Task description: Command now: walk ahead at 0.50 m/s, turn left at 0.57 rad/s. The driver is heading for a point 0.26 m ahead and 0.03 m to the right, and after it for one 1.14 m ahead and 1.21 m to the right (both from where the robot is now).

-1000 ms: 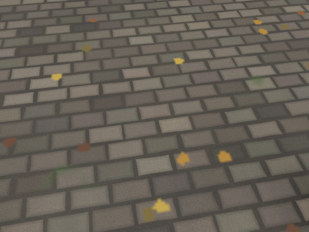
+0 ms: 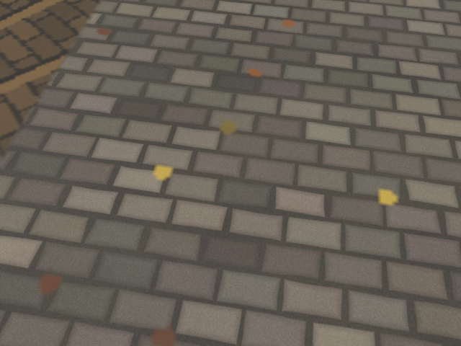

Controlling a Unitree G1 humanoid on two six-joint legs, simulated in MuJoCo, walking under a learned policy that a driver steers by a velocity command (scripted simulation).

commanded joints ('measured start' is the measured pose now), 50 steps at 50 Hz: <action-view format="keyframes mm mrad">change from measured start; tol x32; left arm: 1 29 106 31 -66 20 5 3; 50 -57 77 40 -225 -17 165 -6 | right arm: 1 -31 -128 -30 -86 -1 -24 -18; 50 -74 -178 -42 -104 -23 59 -76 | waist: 1 39 30 -97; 17 22 -230 -454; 50 -33 204 -142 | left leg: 1 122 269 -326 -234 283 205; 14 235 228 -104 115 608 12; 18 -309 46 -136 906 -449 -150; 35 66 82 -73 -25 -34 -128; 37 160 422 -432 -172 23 65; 50 219 399 -81 -100 363 106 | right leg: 1 -131 -43 19 -110 75 36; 14 144 84 -56 -700 475 -76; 16 605 -233 367 -640 1084 -309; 22 182 -105 352 -883 213 -235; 35 128 -1 414 -789 75 -152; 42 -183 131 68 70 -62 73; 50 -42 50 -61 -291 -43 92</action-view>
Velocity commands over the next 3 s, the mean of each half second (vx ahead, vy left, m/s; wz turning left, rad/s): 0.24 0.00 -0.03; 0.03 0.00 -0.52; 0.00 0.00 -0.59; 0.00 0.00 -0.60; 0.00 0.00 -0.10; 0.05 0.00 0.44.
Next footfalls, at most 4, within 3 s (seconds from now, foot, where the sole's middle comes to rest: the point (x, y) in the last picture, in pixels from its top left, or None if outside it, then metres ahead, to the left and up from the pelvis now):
0.28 right None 0.36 -0.13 -0.77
0.72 left None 0.35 0.09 -0.77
1.14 right None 0.24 -0.15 -0.77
1.58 left None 0.38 0.02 -0.77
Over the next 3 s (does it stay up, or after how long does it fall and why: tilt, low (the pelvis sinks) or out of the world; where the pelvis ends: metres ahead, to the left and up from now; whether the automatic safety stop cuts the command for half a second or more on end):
stays up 0.21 -0.09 0.01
